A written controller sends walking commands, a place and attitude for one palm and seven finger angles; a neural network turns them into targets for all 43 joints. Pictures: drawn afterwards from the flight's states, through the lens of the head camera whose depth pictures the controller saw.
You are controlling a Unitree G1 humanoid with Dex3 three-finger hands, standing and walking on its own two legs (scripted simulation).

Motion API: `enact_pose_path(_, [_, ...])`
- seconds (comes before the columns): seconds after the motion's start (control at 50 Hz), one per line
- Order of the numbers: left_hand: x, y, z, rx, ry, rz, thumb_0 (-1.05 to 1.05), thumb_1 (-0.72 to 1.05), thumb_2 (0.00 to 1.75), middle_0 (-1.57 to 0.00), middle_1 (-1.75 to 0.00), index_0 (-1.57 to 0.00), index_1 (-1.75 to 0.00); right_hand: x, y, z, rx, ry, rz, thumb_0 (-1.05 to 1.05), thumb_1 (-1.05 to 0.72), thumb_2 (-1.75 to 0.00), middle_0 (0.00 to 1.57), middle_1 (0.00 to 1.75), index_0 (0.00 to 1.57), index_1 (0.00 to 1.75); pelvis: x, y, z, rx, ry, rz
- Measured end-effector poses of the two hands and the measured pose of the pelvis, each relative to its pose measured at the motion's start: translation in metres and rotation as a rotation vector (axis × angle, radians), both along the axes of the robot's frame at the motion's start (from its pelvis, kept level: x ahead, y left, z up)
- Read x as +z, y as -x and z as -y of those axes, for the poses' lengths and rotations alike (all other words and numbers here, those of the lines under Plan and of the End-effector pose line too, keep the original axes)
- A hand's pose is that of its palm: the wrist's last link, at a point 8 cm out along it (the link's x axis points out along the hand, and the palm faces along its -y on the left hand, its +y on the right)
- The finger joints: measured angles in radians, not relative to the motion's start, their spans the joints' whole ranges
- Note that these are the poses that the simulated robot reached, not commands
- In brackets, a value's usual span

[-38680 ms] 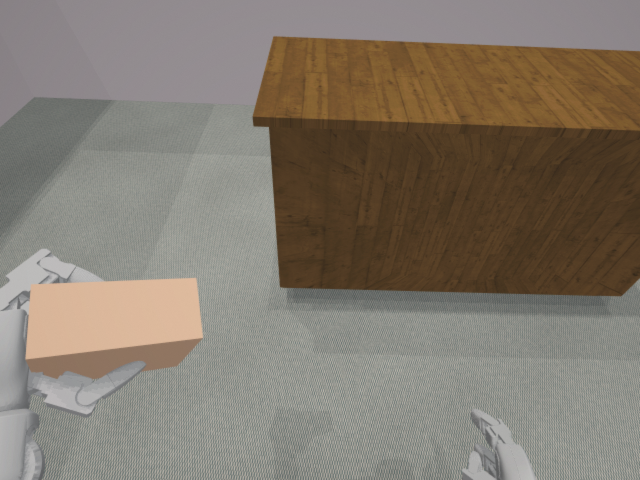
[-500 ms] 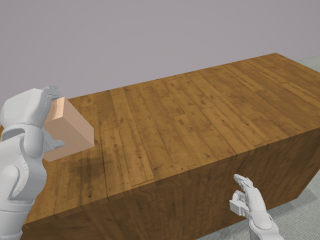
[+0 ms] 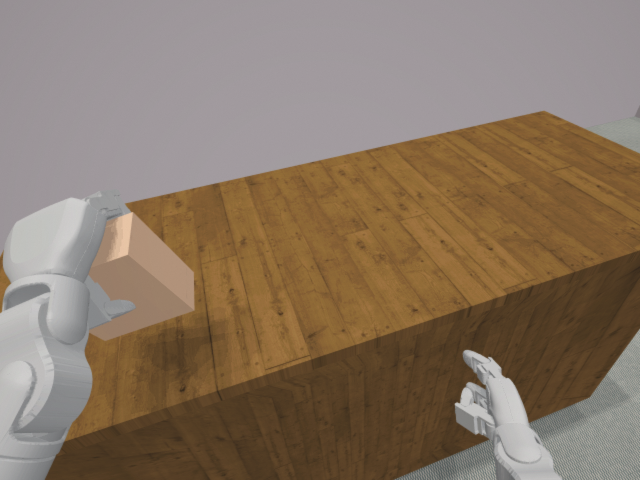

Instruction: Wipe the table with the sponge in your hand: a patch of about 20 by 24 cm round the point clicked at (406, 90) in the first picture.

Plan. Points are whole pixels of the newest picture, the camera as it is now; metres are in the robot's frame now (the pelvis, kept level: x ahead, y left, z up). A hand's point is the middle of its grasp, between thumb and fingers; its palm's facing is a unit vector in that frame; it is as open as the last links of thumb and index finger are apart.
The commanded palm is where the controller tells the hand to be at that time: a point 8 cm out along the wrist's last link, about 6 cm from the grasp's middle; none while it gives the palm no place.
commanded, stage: bring the sponge back beside the body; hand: left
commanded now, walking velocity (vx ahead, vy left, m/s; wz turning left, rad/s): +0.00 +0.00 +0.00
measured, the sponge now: (129, 290) +0.24 +0.29 +0.16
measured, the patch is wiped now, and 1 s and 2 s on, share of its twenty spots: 0.95 0.95 0.95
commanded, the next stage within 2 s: step back with the hand held close in 1.02 s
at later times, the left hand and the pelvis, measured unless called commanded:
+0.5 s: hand (97, 293) +0.20 +0.28 +0.20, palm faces +0.34 -0.18 -0.92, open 10.0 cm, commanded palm +0.15 +0.28 +0.27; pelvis -0.01 +0.00 +0.00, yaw +0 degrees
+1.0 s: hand (90, 301) +0.19 +0.28 +0.20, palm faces +0.36 -0.18 -0.91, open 10.0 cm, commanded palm +0.14 +0.28 +0.27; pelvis -0.01 +0.00 +0.00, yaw +0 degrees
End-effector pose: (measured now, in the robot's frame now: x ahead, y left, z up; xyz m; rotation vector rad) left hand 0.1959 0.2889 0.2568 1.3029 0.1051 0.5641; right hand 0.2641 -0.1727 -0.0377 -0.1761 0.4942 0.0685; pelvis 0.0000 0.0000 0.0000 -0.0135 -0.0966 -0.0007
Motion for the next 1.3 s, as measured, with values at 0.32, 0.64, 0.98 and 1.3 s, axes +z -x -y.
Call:
enact_pose_path(0.32, [-0.006, 0.022, 0.004, -0.009, 0.011, 0.019, -0.01, -0.52, 1.06, -0.72, -1.35, -0.76, -1.33, 0.006, 0.001, 0.0, 0.001, 0.003, 0.027, 0.01, -0.91, -0.9, 0.2, 0.3, 0.2, 0.3, 0.0, 0.004, 0.001, 0.0, 0.001, 0.017])
enact_pose_path(0.64, [-0.013, 0.039, 0.011, -0.038, 0.013, 0.021, -0.01, -0.52, 1.06, -0.72, -1.35, -0.76, -1.33, 0.006, 0.008, 0.001, 0.001, 0.004, 0.032, 0.01, -0.91, -0.9, 0.2, 0.3, 0.21, 0.3, -0.001, 0.006, 0.001, -0.007, 0.003, 0.028])
enact_pose_path(0.98, [-0.013, 0.044, 0.011, -0.046, 0.016, 0.036, -0.01, -0.52, 1.06, -0.72, -1.35, -0.76, -1.33, 0.008, 0.013, 0.001, -0.005, 0.004, 0.046, 0.01, -0.91, -0.9, 0.2, 0.3, 0.2, 0.3, -0.001, 0.011, 0.001, -0.007, 0.004, 0.039])
enact_pose_path(1.3, [-0.034, 0.03, 0.005, -0.451, 0.633, 0.399, -0.01, -0.52, 1.06, -0.72, -1.35, -0.76, -1.33, -0.003, 0.059, 0.016, -0.02, 0.097, -0.028, 0.01, -0.91, -0.9, 0.2, 0.3, 0.21, 0.3, -0.006, 0.006, 0.001, 0.024, 0.021, -0.085])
